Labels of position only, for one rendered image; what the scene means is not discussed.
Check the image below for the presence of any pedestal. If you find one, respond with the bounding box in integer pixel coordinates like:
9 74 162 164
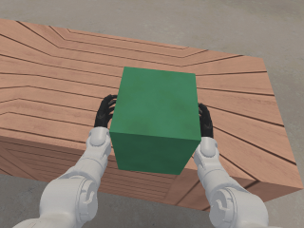
0 18 304 212

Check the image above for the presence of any left robot upper arm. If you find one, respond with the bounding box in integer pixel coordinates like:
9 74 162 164
12 178 98 228

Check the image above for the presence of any carton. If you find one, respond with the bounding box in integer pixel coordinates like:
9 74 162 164
109 66 201 175

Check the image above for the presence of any right robot upper arm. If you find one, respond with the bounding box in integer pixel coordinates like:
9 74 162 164
209 188 282 228

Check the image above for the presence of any left robot hand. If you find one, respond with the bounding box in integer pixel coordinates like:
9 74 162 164
94 94 118 128

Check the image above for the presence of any right robot hand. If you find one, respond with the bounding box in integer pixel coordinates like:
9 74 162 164
198 103 214 139

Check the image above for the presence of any right robot forearm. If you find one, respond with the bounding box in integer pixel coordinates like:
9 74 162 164
193 137 269 225

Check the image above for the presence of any left robot forearm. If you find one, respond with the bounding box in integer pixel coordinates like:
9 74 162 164
39 126 112 216

